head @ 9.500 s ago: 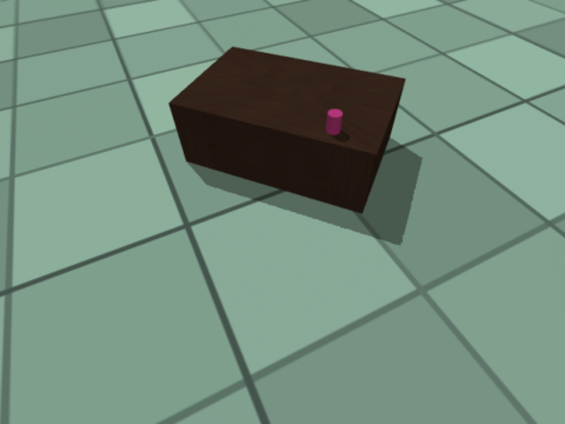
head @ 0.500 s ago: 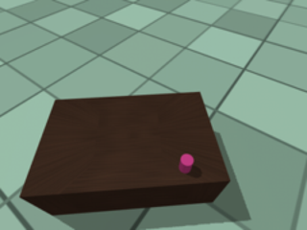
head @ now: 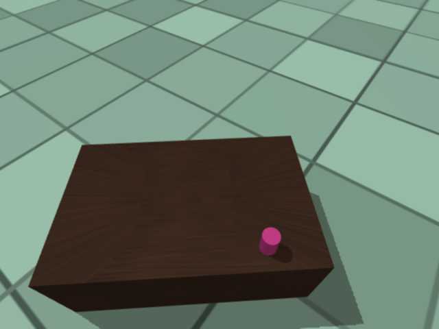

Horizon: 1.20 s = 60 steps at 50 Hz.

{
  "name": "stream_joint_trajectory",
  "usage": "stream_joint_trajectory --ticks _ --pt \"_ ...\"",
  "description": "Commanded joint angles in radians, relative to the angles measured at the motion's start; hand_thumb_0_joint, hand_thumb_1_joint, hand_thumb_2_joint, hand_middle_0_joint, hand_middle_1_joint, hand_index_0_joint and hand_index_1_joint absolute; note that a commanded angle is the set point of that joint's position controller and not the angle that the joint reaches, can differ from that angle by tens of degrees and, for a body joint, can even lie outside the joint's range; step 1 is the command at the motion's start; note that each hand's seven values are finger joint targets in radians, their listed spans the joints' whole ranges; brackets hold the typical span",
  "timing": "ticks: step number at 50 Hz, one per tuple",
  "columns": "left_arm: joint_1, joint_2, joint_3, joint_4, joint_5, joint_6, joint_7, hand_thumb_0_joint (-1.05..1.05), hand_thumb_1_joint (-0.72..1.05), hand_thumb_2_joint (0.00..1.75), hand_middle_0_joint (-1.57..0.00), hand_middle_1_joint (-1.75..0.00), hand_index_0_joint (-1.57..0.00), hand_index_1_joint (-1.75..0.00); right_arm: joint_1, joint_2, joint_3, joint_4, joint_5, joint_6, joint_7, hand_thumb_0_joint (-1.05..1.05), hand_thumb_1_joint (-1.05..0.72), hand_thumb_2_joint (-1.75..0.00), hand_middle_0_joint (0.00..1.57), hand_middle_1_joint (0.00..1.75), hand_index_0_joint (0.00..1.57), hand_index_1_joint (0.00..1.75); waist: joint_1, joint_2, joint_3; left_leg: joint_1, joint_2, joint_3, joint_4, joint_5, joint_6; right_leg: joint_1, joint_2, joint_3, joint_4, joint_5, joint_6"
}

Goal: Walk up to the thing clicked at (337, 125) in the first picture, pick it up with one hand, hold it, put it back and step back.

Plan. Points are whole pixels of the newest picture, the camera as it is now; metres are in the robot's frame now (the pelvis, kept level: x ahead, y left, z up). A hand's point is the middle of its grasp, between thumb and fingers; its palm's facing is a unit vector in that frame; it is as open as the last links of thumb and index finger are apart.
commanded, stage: stand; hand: right
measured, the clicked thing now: (269, 241) +0.43 -0.16 -0.38
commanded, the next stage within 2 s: go down in 1.64 s
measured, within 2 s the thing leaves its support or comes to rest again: neither
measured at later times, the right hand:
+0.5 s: hand out of the picture +0.09 -0.25 -0.16, palm faces -0.02 +0.94 -0.33, open 7.4 cm
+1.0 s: hand out of the picture +0.07 -0.26 -0.15, palm faces -0.03 +0.94 -0.34, open 7.4 cm
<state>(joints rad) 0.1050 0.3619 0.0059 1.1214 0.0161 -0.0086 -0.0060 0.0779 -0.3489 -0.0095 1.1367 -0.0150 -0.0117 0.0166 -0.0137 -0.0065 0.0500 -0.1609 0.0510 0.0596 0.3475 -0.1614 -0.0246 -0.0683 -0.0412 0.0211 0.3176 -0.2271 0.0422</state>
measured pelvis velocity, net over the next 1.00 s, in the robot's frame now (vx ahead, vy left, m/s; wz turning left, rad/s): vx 0.00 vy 0.00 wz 0.01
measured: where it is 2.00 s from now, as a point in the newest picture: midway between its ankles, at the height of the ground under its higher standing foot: outside the picture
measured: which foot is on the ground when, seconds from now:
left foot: down 0.00-1.00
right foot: down 0.00-1.00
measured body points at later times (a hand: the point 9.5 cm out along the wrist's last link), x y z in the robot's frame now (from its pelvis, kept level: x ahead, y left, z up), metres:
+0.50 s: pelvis +0.00 +0.00 +0.00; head +0.02 +0.00 +0.45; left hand +0.08 +0.30 -0.13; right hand +0.09 -0.30 -0.13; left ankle +0.02 +0.13 -0.75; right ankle -0.03 -0.15 -0.75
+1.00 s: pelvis +0.00 +0.00 +0.00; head +0.01 +0.00 +0.45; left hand +0.07 +0.30 -0.13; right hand +0.08 -0.30 -0.13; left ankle +0.02 +0.13 -0.75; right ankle -0.03 -0.15 -0.75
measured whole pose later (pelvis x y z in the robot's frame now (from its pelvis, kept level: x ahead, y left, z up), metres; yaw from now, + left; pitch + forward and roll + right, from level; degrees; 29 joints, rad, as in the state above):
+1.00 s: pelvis +0.00 +0.00 +0.00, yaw +1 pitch -2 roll +0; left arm 0.13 0.36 0.01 1.12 0.02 -0.01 -0.01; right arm 0.10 -0.35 0.00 1.13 -0.01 -0.01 0.01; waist -0.01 -0.01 0.05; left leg -0.15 0.05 0.05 0.35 -0.16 -0.03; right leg -0.05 -0.04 0.01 0.31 -0.22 0.04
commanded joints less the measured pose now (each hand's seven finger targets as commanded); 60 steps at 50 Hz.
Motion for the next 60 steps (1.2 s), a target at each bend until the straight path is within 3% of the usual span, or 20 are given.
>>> stream_joint_trajectory --ticks 1,4,6,9,13,16,23,35,48,57,60 --pt "-0.027 0.210 0.041 -0.054 -0.007 -0.023 0.014 0.00 0.90 0.90 -0.20 -0.30 -0.20 -0.30 -0.036 -0.214 -0.039 -0.059 0.007 -0.019 -0.017 0.00 -0.90 -0.90 0.20 0.30 0.20 0.30 0.004 0.011 -0.104 0.105 0.102 -0.087 -0.033 0.237 0.038 -0.035 -0.098 0.051 -0.036 0.239 -0.052" --pt "-0.022 0.208 0.041 -0.057 -0.006 -0.022 0.015 0.00 0.90 0.90 -0.20 -0.30 -0.20 -0.30 -0.036 -0.219 -0.041 -0.059 0.008 -0.019 -0.019 0.00 -0.90 -0.90 0.20 0.30 0.20 0.30 0.007 0.018 -0.121 0.118 0.105 -0.083 -0.020 0.254 0.041 -0.025 -0.101 0.047 -0.039 0.268 -0.052" --pt "-0.026 0.212 0.042 -0.057 -0.007 -0.021 0.015 0.00 0.90 0.90 -0.20 -0.30 -0.20 -0.30 -0.032 -0.214 -0.038 -0.058 0.007 -0.019 -0.019 0.00 -0.90 -0.90 0.20 0.30 0.20 0.30 0.005 0.011 -0.089 0.092 0.096 -0.083 -0.038 0.200 0.037 -0.035 -0.097 0.048 -0.050 0.222 -0.048" --pt "-0.037 0.208 0.043 -0.060 -0.006 -0.017 0.015 0.00 0.90 0.90 -0.20 -0.30 -0.20 -0.30 -0.040 -0.215 -0.039 -0.062 0.005 -0.018 -0.020 0.00 -0.90 -0.90 0.20 0.30 0.20 0.30 0.007 0.015 -0.097 0.096 0.100 -0.085 -0.038 0.198 0.037 -0.036 -0.095 0.045 -0.044 0.199 -0.054" --pt "-0.024 0.207 0.042 -0.058 -0.006 -0.019 0.015 0.00 0.90 0.90 -0.20 -0.30 -0.20 -0.30 -0.038 -0.213 -0.038 -0.063 0.008 -0.020 -0.019 0.00 -0.90 -0.90 0.20 0.30 0.20 0.30 0.007 0.005 -0.103 0.113 0.099 -0.082 -0.029 0.236 0.038 -0.030 -0.099 0.046 -0.044 0.245 -0.057" --pt "-0.027 0.206 0.044 -0.061 -0.006 -0.018 0.015 0.00 0.90 0.90 -0.20 -0.30 -0.20 -0.30 -0.032 -0.218 -0.039 -0.062 0.006 -0.018 -0.020 0.00 -0.90 -0.90 0.20 0.30 0.20 0.30 0.008 0.017 -0.095 0.102 0.097 -0.081 -0.039 0.187 0.040 -0.037 -0.099 0.048 -0.054 0.199 -0.056" --pt "-0.015 0.208 0.044 -0.061 -0.004 -0.020 0.016 0.00 0.90 0.90 -0.20 -0.30 -0.20 -0.30 -0.036 -0.219 -0.042 -0.068 0.008 -0.017 -0.019 0.00 -0.90 -0.90 0.20 0.30 0.20 0.30 0.009 -0.006 -0.102 0.133 0.103 -0.083 -0.024 0.230 0.045 -0.047 -0.098 0.043 -0.048 0.232 -0.055" --pt "-0.012 0.210 0.043 -0.060 -0.004 -0.019 0.015 0.00 0.90 0.90 -0.20 -0.30 -0.20 -0.30 -0.030 -0.216 -0.038 -0.067 0.007 -0.014 -0.017 0.00 -0.90 -0.90 0.20 0.30 0.20 0.30 0.006 0.014 -0.071 0.090 0.091 -0.090 -0.044 0.139 0.040 -0.051 -0.096 0.047 -0.064 0.167 -0.055" --pt "-0.006 0.217 0.045 -0.063 -0.005 -0.018 0.014 0.00 0.90 0.90 -0.20 -0.30 -0.20 -0.30 -0.022 -0.213 -0.035 -0.075 0.007 -0.016 -0.019 0.00 -0.90 -0.90 0.20 0.30 0.20 0.30 0.007 0.009 -0.080 0.101 0.096 -0.095 -0.037 0.179 0.041 -0.044 -0.096 0.043 -0.054 0.184 -0.058" --pt "-0.010 0.208 0.042 -0.062 -0.003 -0.015 0.012 0.00 0.90 0.90 -0.20 -0.30 -0.20 -0.30 -0.008 -0.220 -0.037 -0.069 0.004 -0.014 -0.017 0.00 -0.90 -0.90 0.20 0.30 0.20 0.30 0.003 0.016 -0.046 0.060 0.089 -0.104 -0.061 0.056 0.040 -0.067 -0.091 0.042 -0.072 0.075 -0.058" --pt "0.002 0.211 0.043 -0.062 -0.004 -0.014 0.009 0.00 0.90 0.90 -0.20 -0.30 -0.20 -0.30 -0.013 -0.219 -0.039 -0.069 0.003 -0.016 -0.017 0.00 -0.90 -0.90 0.20 0.30 0.20 0.30 0.008 0.026 -0.064 0.072 0.091 -0.105 -0.061 0.075 0.043 -0.059 -0.094 0.044 -0.063 0.106 -0.063"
